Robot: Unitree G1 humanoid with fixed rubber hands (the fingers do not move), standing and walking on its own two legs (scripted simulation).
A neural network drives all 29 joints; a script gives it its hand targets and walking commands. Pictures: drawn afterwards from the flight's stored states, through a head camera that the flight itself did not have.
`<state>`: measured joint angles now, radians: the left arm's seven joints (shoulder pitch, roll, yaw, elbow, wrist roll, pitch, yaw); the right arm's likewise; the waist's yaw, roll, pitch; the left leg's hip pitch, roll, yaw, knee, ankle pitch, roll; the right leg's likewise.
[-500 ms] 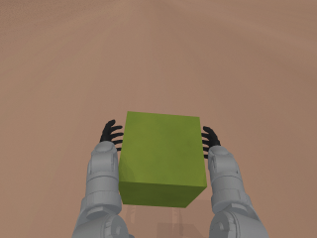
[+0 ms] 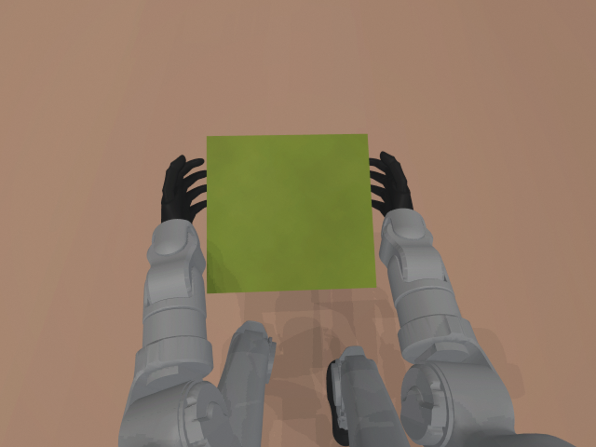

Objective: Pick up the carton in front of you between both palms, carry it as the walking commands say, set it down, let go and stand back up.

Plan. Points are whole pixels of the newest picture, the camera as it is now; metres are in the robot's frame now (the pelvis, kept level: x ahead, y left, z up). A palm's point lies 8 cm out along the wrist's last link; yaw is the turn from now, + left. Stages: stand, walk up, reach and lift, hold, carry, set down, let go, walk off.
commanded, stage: set down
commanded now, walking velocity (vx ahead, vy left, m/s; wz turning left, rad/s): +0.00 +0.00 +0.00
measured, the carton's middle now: (288, 222) +0.41 +0.07 -0.16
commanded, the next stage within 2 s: none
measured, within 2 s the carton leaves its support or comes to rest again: rests again in 1.62 s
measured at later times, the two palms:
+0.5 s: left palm (197, 234) +0.39 +0.23 -0.23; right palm (359, 210) +0.47 -0.05 -0.23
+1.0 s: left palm (209, 246) +0.39 +0.24 -0.37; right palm (338, 214) +0.50 -0.03 -0.38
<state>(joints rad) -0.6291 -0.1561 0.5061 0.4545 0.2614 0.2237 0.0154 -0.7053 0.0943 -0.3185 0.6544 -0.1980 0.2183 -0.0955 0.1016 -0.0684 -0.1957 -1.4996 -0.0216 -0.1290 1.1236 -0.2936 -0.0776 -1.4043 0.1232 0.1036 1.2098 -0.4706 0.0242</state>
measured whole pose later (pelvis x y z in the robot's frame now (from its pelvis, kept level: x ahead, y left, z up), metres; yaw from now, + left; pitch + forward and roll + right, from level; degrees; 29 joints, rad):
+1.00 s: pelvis -0.06 +0.00 -0.22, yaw -1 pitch +48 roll +1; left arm -1.12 -0.07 0.66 0.61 0.19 0.22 0.11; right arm -1.45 -0.22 -0.06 1.12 -0.09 0.22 -0.11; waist 0.20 -0.05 0.08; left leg -2.32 -0.08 -0.14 1.86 -0.38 -0.15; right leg -2.25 0.21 0.08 2.00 -0.60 0.07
